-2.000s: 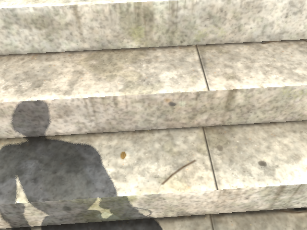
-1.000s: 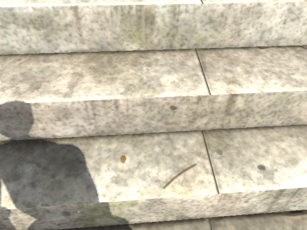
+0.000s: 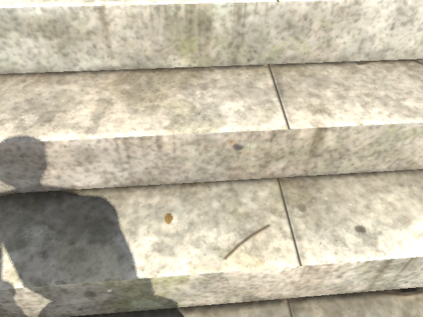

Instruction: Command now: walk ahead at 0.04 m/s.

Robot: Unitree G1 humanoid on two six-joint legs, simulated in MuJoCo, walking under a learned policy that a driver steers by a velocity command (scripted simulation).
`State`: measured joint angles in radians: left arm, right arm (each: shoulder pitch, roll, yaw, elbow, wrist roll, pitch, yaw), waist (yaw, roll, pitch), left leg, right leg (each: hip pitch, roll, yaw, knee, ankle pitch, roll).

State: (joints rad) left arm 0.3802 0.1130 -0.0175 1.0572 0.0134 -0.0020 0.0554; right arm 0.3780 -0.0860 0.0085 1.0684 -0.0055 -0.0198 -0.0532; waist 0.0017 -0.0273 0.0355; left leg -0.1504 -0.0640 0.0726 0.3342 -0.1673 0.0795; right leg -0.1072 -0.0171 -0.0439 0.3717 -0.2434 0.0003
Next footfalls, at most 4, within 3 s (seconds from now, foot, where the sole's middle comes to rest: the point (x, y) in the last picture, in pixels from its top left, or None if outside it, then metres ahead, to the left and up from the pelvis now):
0.96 right None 0.33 -0.12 -0.59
1.52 left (179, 232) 0.59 0.10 -0.40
2.04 right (253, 93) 0.90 -0.09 -0.21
2.54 left None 1.15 0.08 -0.02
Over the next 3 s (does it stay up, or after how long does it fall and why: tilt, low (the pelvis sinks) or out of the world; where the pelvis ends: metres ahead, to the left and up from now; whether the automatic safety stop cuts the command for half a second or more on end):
stays up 1.20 -0.02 0.77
